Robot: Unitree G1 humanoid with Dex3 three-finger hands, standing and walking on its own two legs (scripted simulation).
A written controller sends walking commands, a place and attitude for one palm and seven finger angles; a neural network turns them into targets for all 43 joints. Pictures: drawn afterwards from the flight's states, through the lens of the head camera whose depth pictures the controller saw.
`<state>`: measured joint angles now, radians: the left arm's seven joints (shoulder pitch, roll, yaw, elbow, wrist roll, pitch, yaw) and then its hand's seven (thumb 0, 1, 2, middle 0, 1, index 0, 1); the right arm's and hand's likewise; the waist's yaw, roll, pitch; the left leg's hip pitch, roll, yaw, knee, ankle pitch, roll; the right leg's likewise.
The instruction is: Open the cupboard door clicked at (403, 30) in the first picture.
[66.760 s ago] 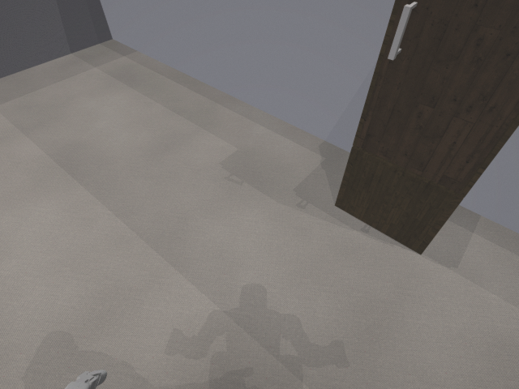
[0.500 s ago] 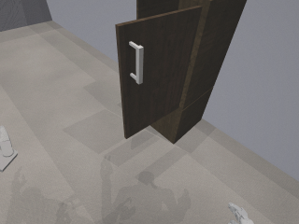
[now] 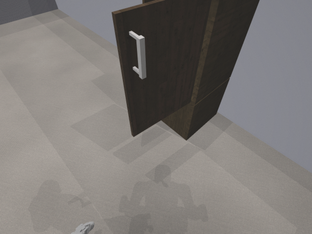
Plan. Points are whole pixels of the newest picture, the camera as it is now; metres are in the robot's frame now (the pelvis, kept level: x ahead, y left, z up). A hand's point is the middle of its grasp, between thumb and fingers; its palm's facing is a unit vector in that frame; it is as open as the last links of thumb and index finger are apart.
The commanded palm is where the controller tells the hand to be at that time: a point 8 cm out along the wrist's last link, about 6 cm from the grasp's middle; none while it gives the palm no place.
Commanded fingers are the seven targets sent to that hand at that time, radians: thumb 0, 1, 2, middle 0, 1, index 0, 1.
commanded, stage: let the arm hang, fingers relaxed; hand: left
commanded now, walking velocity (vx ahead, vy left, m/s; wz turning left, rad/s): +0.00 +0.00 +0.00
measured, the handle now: (137, 56) +0.61 +0.07 +0.14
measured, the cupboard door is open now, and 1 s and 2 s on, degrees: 84 84 84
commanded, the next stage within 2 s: look to check the result in 0.84 s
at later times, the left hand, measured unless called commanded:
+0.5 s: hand out of the picture +0.00 +0.20 -0.14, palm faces +0.02 -0.97 -0.25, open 7.4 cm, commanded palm none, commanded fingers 0.00 0.90 0.90 -0.20 -0.30 -0.20 -0.30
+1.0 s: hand out of the picture -0.02 +0.18 -0.15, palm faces +0.01 -0.98 -0.20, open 7.4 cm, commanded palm none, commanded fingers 0.00 0.90 0.90 -0.20 -0.30 -0.20 -0.30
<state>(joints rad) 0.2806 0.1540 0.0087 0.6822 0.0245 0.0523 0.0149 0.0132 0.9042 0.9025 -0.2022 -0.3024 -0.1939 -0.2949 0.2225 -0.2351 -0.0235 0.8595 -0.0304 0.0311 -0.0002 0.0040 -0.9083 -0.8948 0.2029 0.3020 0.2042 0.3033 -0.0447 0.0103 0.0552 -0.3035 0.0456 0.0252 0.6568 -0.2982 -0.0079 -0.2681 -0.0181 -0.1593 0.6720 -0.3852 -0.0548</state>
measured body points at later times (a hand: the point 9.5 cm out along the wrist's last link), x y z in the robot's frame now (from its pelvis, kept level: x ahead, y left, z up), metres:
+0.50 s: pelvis -0.01 +0.02 +0.02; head +0.00 -0.01 +0.47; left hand +0.00 +0.25 -0.12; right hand -0.01 -0.20 -0.15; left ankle +0.01 +0.13 -0.72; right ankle -0.01 -0.08 -0.72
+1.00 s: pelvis -0.02 +0.02 +0.02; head -0.01 +0.00 +0.47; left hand -0.02 +0.24 -0.13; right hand -0.05 -0.19 -0.15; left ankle +0.01 +0.13 -0.72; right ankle -0.01 -0.08 -0.72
